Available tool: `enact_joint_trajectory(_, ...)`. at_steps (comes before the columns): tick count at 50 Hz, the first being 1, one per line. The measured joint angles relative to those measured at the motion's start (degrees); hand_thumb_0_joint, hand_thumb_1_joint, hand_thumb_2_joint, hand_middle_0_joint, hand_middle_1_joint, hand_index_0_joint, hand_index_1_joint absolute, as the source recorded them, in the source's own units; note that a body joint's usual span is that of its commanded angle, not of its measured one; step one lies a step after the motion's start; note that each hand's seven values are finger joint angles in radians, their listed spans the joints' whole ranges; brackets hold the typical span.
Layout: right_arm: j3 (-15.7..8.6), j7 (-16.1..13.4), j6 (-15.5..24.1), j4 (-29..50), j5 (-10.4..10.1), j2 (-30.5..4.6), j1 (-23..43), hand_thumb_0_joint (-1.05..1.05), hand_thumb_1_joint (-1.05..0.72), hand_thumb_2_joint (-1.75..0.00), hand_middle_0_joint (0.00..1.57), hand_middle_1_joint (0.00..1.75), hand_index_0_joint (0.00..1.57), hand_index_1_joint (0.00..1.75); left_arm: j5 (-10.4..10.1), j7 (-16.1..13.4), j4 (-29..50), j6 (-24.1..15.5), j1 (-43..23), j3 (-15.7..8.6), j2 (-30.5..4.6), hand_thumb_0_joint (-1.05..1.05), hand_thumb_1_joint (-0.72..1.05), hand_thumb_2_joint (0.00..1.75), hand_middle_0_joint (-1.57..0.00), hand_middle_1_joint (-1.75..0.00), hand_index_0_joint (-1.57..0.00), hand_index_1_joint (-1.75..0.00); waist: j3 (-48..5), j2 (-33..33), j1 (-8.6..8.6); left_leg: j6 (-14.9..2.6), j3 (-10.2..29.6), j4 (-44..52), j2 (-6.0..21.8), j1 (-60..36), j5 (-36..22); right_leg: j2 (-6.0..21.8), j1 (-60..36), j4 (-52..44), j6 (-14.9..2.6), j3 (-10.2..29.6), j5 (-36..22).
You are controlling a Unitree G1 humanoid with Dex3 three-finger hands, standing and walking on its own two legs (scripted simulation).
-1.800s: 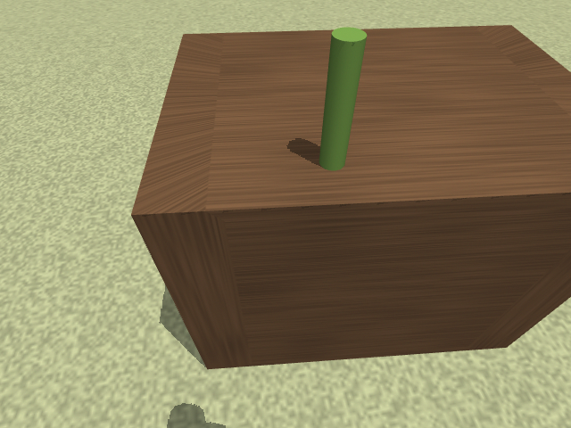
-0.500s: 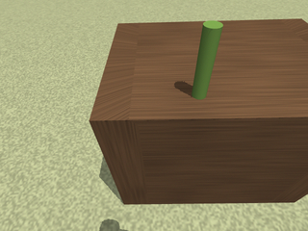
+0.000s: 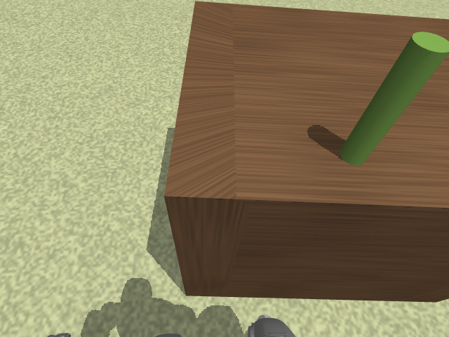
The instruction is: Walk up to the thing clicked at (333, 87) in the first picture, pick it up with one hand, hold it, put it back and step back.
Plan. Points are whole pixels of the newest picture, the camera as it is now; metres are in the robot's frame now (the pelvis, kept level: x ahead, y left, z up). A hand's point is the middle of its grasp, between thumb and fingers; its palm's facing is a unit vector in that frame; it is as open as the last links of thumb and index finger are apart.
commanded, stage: walk up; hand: right
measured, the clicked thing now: (383, 110) +0.46 -0.24 +0.16
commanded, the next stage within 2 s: stand in 1.90 s
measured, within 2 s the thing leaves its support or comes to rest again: neither
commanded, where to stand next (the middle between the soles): +0.04 -0.04 m, yaw +1 degrees
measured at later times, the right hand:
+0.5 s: hand out of the picture +0.09 -0.30 -0.15, palm faces -0.08 +0.91 -0.41, open 7.4 cm
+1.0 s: hand out of the picture +0.08 -0.31 -0.14, palm faces -0.10 +0.94 -0.33, open 7.4 cm
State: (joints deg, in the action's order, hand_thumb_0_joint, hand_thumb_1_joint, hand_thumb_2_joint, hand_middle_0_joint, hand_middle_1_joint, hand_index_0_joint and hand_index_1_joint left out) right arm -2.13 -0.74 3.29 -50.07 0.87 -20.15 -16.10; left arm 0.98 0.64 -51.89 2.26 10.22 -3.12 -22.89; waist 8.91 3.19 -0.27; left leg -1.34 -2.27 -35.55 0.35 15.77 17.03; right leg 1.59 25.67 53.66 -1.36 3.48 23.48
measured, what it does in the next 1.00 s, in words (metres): steps on the spot: right foot, then left foot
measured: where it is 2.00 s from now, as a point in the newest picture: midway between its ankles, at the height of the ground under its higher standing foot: outside the picture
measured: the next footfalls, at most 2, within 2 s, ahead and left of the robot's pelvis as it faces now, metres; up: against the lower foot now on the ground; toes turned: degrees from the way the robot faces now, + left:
right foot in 0.16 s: +0.05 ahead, -0.18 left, +0.00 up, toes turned +1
left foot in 0.44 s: +0.03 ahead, +0.08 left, +0.00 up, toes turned +1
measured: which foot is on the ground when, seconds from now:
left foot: down 0.00-0.18, up 0.20-0.42, down 0.44-1.00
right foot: up 0.00-0.14, down 0.16-1.00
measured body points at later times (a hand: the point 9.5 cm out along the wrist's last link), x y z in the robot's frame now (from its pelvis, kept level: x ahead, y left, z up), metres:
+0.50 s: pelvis -0.01 -0.04 -0.01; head +0.03 -0.03 +0.44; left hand +0.10 +0.27 -0.13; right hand +0.09 -0.35 -0.12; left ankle -0.01 +0.08 -0.73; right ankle +0.02 -0.16 -0.72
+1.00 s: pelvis -0.03 -0.07 +0.02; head -0.02 -0.07 +0.47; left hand +0.03 +0.24 -0.11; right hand +0.08 -0.36 -0.12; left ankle -0.01 +0.08 -0.73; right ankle +0.01 -0.18 -0.73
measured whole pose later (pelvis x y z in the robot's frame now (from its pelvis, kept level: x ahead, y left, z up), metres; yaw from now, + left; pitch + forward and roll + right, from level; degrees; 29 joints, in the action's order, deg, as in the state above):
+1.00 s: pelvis -0.03 -0.07 +0.02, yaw +3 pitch -3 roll +0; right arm -0.1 1.0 0.9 -61.7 0.6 -21.0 -7.0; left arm 0.6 1.2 -62.9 -0.5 6.4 -1.4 -19.6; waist 3.4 -1.4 1.2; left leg 1.8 3.4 -24.0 0.9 10.1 11.0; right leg 0.9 10.0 24.2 -0.1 -2.2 11.2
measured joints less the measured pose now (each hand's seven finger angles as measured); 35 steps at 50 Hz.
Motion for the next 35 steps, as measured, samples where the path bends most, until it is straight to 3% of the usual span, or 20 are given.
enact_joint_trajectory(7, -0.3, -1.1, -1.5, 2.6, -0.3, -2.5, 2.1, 0.01, -0.9, -0.9, 0.21, 0.3, 0.21, 0.31, 0.2, 0.7, 2.1, 0.7, -1.5, -0.6, 0.3, 0.0, 0.9, 0.9, -0.2, -0.3, -0.2, -0.3, -0.2, -1.7, 0.24, 1.92, 0.7, -6.8, 2.1, 4.0, 3.9, -0.1, -4.8, -8.9, -1.12, -2.9, -2.0)
enact_joint_trajectory(9, -0.6, -1.2, -2.3, 2.4, -0.8, -3.7, 3.5, 0.01, -0.9, -0.9, 0.21, 0.3, 0.21, 0.31, 0.4, 0.6, 2.0, 0.0, -1.9, -0.9, 1.0, 0.0, 0.9, 0.9, -0.2, -0.3, -0.2, -0.3, 0.1, -3.8, 0.33, 2.11, 2.0, -10.4, 3.9, 5.7, 5.1, -1.7, -6.3, -11.1, 0.51, -4.0, -1.7)
enact_joint_trajectory(12, -0.6, -1.9, -3.2, 1.7, -1.1, -4.0, 5.3, 0.01, -0.9, -0.9, 0.2, 0.3, 0.2, 0.3, 0.5, 0.6, 2.6, -0.9, -2.1, -0.3, 1.7, 0.0, 0.9, 0.9, -0.2, -0.3, -0.2, -0.3, 0.5, -3.7, 0.63, 0.77, 4.1, -17.9, 0.9, 8.0, 14.8, -1.1, -6.1, -10.1, 0.23, -4.0, -1.4)
enact_joint_trajectory(14, -0.4, -1.7, -3.3, 1.2, -1.4, -4.2, 6.0, 0.01, -0.91, -0.9, 0.2, 0.3, 0.2, 0.3, 0.5, 0.4, 3.1, -1.3, -2.0, 0.2, 2.4, 0.0, 0.9, 0.9, -0.2, -0.3, -0.2, -0.3, 0.4, -3.4, 1.12, 0.41, 4.8, -21.4, -1.1, 8.6, 17.5, -0.5, -6.3, -10.8, -0.08, -3.6, -2.0)
enact_joint_trajectory(17, -0.3, -1.3, -2.8, 1.0, -1.8, -4.3, 6.5, 0.01, -0.91, -0.9, 0.2, 0.3, 0.2, 0.3, 0.8, 0.0, 3.3, -1.5, -2.1, 0.9, 3.0, 0.0, 0.9, 0.9, -0.21, -0.3, -0.2, -0.3, -0.2, -3.5, 1.34, 0.51, 4.9, -21.0, -2.2, 8.0, 15.1, -0.1, -6.2, -12.0, -0.01, -3.7, -2.9)
enact_joint_trajectory(20, 0.1, -0.9, -2.3, 0.4, -1.4, -3.9, 6.1, 0.01, -0.91, -0.9, 0.2, 0.3, 0.2, 0.3, 0.8, -0.2, 3.6, -1.4, -2.5, 1.3, 2.7, 0.0, 0.9, 0.9, -0.21, -0.3, -0.21, -0.3, -1.0, -3.4, 1.21, 0.68, 3.7, -13.0, -1.7, 4.7, 11.9, 0.0, -5.7, -11.8, 0.16, -4.8, -3.0)
enact_joint_trajectory(22, 0.2, -0.7, -1.7, -0.5, -0.9, -3.2, 5.7, 0.01, -0.91, -0.9, 0.2, 0.3, 0.2, 0.3, 0.3, -0.1, 3.6, -1.2, -2.9, 1.3, 2.1, 0.0, 0.9, 0.9, -0.21, -0.3, -0.21, -0.3, -1.3, -2.5, 0.85, 0.65, 3.0, -4.6, -1.9, 1.4, 5.0, 0.6, -5.1, -9.9, 0.49, -5.5, -2.0)
enact_joint_trajectory(24, 0.6, -0.7, -1.4, -1.9, -0.1, -1.2, 5.7, 0.01, -0.91, -0.9, 0.2, 0.3, 0.2, 0.3, -0.4, -0.3, 2.7, -0.7, -3.6, 0.9, 1.1, 0.0, 0.9, 0.9, -0.21, -0.3, -0.21, -0.3, -0.7, 0.7, 1.56, 0.77, 1.7, -2.6, -3.5, -0.4, 2.8, 2.1, -5.1, -8.4, 0.62, -3.8, -1.7)
enact_joint_trajectory(27, 1.6, 0.1, -1.1, -2.9, 0.3, -0.6, 4.7, 0.01, -0.91, -0.9, 0.2, 0.3, 0.2, 0.3, -0.8, -0.3, 0.8, -0.3, -3.5, 1.1, 1.5, 0.0, 0.9, 0.9, -0.21, -0.3, -0.2, -0.3, -2.0, -0.5, 0.95, 0.64, 3.3, -2.7, -1.9, -0.2, 2.9, 0.1, -6.2, -8.7, -0.06, -3.4, 3.7)
enact_joint_trajectory(29, 2.1, 0.3, -1.2, -3.6, 0.3, -0.3, 4.7, 0.01, -0.9, -0.9, 0.2, 0.3, 0.2, 0.3, -0.8, 0.1, -0.2, -0.7, -3.2, 1.0, 1.2, 0.0, 0.9, 0.9, -0.21, -0.3, -0.2, -0.3, -2.8, -0.8, 1.25, 1.2, 3.7, -2.3, -1.1, -0.2, 2.6, 0.1, -8.6, -13.1, -0.69, -3.0, 0.0)
enact_joint_trajectory(30, 2.3, 0.4, -1.3, -3.9, 0.1, -0.3, 5.1, 0.01, -0.9, -0.9, 0.2, 0.3, 0.2, 0.31, -0.9, 0.2, -0.7, -1.1, -3.0, 0.9, 1.1, 0.0, 0.9, 0.9, -0.21, -0.3, -0.2, -0.3, -2.8, -0.9, 1.67, 1.6, 3.5, -2.4, -0.7, -0.2, 2.6, 0.3, -9.2, -15.3, 0.24, -3.1, -4.8)
enact_joint_trajectory(32, 2.3, 0.5, -1.6, -4.7, -0.3, -0.4, 6.5, 0.01, -0.9, -0.9, 0.2, 0.3, 0.21, 0.31, -0.8, 0.2, -2.2, -1.6, -2.9, 1.0, 1.2, 0.0, 0.9, 0.9, -0.2, -0.3, -0.2, -0.3, -2.3, -2.0, 1.49, 2.19, 4.1, -2.1, 0.3, -0.7, 2.1, -0.5, -10.4, -16.9, 1.53, -3.9, -6.1)
enact_joint_trajectory(35, 2.2, 0.8, -1.9, -5.5, -0.3, -0.3, 7.3, 0.01, -0.9, -0.9, 0.2, 0.3, 0.2, 0.31, -0.7, 0.4, -4.4, -1.5, -2.6, 1.5, 1.5, 0.0, 0.9, 0.9, -0.2, -0.3, -0.2, -0.3, -3.3, -2.4, 1.29, 2.49, 4.5, 1.2, 0.1, -1.8, 0.1, -0.3, -11.3, -19.0, 1.71, -4.3, -6.6)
